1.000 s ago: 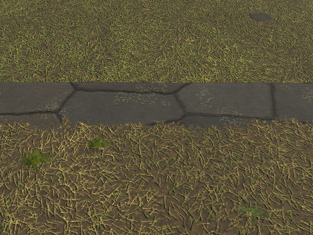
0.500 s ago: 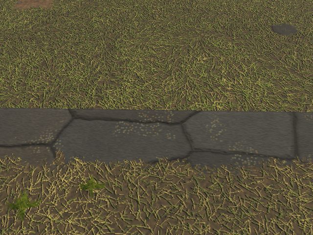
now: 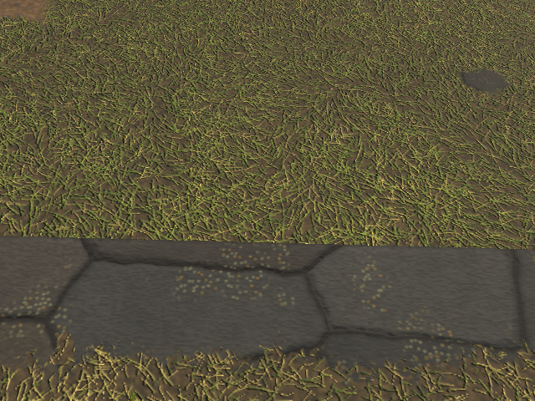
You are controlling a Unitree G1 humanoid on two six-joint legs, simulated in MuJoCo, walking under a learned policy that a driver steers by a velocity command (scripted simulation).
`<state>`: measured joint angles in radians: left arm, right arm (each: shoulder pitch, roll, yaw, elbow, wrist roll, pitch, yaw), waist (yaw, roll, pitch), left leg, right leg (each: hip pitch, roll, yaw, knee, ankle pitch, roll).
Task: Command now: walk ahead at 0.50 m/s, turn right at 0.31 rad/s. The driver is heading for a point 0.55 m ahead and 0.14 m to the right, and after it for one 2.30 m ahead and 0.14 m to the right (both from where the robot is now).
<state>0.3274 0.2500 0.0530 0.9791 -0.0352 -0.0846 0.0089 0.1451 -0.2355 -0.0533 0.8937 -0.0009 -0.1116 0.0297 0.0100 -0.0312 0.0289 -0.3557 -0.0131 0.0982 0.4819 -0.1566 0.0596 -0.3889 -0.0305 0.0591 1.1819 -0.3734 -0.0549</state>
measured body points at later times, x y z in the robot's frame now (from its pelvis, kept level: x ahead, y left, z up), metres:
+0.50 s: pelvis +0.26 -0.07 -0.02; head +0.30 -0.08 +0.43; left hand +0.50 +0.14 -0.12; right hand +0.22 -0.34 -0.16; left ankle +0.09 +0.10 -0.67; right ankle +0.34 -0.16 -0.74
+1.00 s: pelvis +0.50 -0.12 -0.01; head +0.54 -0.12 +0.44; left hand +0.69 +0.11 -0.13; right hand +0.56 -0.41 -0.12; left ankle +0.63 -0.07 -0.73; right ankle +0.35 -0.17 -0.67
